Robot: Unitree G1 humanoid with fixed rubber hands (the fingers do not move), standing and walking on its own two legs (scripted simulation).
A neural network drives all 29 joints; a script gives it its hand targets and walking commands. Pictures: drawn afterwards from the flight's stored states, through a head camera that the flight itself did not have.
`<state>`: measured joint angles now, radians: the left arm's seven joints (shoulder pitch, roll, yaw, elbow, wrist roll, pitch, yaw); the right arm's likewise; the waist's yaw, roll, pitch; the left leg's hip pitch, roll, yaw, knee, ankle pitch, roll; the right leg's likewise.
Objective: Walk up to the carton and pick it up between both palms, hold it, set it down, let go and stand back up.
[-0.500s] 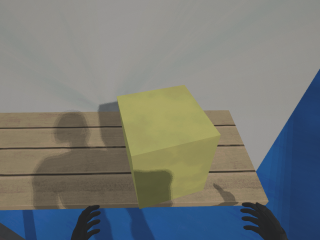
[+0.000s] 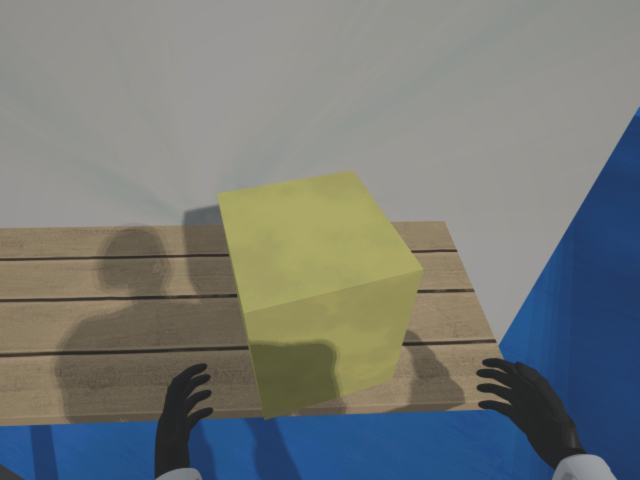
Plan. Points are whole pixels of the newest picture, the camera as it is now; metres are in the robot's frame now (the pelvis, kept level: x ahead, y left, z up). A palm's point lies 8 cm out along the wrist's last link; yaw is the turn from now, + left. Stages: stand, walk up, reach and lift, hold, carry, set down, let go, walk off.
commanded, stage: reach and lift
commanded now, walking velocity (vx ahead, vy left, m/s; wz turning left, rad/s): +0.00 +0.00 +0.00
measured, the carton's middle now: (309, 292) +0.39 +0.05 +0.04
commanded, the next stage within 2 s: none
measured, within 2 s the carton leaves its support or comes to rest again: neither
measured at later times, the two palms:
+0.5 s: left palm (158, 380) +0.22 +0.20 +0.09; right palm (530, 349) +0.27 -0.21 +0.08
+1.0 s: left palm (146, 315) +0.27 +0.22 +0.13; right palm (509, 267) +0.35 -0.20 +0.14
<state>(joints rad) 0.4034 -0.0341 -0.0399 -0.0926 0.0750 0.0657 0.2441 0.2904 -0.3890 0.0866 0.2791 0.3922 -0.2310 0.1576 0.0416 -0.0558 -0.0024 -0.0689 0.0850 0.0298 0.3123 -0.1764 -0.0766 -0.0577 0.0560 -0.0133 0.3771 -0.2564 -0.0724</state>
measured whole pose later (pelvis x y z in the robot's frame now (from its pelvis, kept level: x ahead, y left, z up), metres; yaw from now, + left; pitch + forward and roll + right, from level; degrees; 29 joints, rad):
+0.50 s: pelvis -0.03 +0.00 +0.00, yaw -2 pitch -3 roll +1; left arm 0.04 0.01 0.11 -0.24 -0.02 0.51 0.21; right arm -0.12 -0.41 0.09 0.25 0.42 0.11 0.05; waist 0.05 -0.04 0.03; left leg -0.09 0.09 0.02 0.25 -0.11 -0.07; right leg -0.10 0.08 0.01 0.34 -0.18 -0.08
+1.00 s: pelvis -0.03 +0.01 +0.00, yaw -2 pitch +0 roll +0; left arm -0.27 0.05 0.19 -0.21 -0.05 0.79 0.22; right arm -0.51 -0.47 0.10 0.44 0.47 0.30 0.05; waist 0.07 -0.03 -0.01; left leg -0.18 0.08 0.01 0.30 -0.12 -0.07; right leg -0.18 0.07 0.02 0.36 -0.18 -0.06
